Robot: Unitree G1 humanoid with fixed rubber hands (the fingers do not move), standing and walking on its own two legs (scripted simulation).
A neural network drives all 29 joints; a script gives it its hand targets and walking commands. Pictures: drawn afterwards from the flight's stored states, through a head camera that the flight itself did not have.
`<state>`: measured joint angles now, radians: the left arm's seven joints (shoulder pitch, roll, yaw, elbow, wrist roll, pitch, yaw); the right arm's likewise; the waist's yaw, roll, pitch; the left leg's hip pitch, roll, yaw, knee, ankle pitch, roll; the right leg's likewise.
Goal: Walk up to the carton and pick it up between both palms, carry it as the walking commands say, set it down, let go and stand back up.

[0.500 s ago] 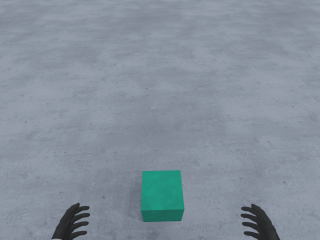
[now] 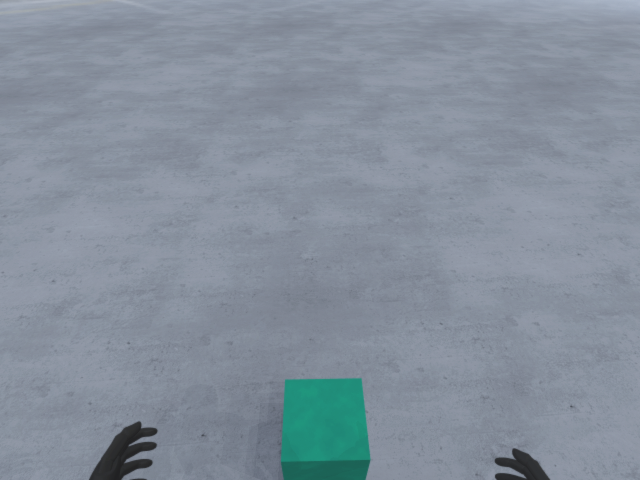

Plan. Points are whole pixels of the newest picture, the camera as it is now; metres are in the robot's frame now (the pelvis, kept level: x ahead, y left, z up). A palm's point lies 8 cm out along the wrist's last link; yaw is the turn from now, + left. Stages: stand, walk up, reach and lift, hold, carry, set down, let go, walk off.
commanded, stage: stand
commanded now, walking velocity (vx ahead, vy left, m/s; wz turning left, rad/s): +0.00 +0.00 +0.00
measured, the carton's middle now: (323, 433) +0.47 +0.02 -0.66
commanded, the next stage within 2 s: none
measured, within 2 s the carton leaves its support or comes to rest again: neither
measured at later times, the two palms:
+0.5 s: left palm out of the picture +0.15 +0.28 -0.05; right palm out of the picture +0.15 -0.26 -0.08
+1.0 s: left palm out of the picture +0.12 +0.29 -0.05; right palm out of the picture +0.13 -0.26 -0.08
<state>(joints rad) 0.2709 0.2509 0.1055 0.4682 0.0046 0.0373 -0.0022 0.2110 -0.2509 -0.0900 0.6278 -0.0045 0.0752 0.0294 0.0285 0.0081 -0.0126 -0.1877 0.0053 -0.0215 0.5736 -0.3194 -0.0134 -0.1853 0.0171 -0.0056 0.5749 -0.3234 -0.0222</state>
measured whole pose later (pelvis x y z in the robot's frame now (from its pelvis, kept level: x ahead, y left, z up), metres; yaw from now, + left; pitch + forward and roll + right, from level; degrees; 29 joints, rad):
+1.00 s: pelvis +0.00 +0.00 +0.00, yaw +0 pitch -4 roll +0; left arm 0.29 0.27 0.11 0.56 0.01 -0.04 0.02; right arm 0.21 -0.27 -0.09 0.75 0.00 0.02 0.02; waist 0.03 0.01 -0.05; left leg -0.19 0.00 -0.02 0.57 -0.31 0.00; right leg -0.19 0.01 -0.01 0.57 -0.32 -0.02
